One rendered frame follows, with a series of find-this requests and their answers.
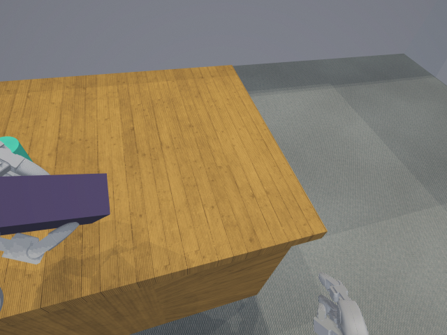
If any robot left hand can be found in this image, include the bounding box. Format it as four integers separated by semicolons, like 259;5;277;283
0;141;79;265

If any robot right hand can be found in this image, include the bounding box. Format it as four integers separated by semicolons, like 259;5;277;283
314;272;369;335

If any sponge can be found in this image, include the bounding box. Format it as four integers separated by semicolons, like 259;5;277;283
0;173;110;235

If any table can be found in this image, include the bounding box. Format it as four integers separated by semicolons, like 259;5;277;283
0;65;327;335

